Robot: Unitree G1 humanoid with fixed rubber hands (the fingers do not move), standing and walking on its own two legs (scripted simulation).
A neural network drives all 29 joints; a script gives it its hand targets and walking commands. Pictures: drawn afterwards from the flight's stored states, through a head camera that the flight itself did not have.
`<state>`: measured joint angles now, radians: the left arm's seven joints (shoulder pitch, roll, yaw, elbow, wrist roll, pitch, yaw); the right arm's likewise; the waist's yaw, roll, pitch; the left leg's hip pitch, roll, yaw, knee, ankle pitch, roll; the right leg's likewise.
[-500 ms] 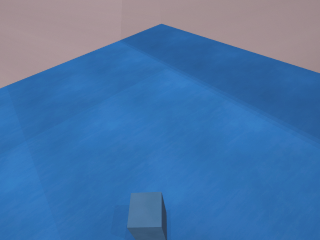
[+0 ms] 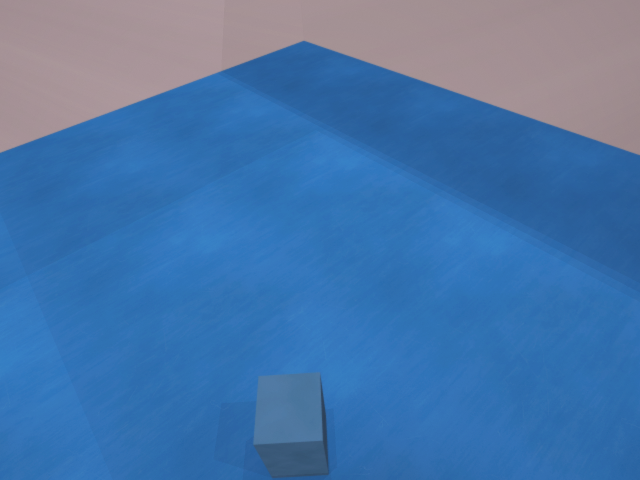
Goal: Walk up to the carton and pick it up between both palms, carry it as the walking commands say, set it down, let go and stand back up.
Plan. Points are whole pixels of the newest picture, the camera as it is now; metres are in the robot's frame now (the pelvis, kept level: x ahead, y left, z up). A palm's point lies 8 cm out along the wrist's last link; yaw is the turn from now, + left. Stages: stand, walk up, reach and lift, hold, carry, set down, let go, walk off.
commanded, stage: walk up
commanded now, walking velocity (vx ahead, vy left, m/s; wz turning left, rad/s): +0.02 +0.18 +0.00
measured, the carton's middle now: (295, 427) +0.41 +0.13 -0.63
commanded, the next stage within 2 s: none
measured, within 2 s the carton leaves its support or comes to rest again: neither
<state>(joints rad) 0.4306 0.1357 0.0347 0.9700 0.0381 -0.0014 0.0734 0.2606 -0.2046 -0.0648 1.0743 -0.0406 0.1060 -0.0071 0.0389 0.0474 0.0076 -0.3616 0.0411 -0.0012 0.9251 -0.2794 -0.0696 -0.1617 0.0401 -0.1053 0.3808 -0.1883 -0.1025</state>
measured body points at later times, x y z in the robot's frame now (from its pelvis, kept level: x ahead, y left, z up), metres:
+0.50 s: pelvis +0.04 +0.14 +0.01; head +0.04 +0.19 +0.46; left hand +0.07 +0.38 -0.16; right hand -0.02 -0.10 -0.12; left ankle -0.01 +0.23 -0.75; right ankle +0.06 -0.01 -0.68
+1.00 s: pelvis +0.12 +0.12 -0.02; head +0.14 +0.14 +0.43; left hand +0.18 +0.37 -0.17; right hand +0.11 -0.12 -0.16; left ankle -0.01 +0.24 -0.75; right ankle +0.13 +0.02 -0.73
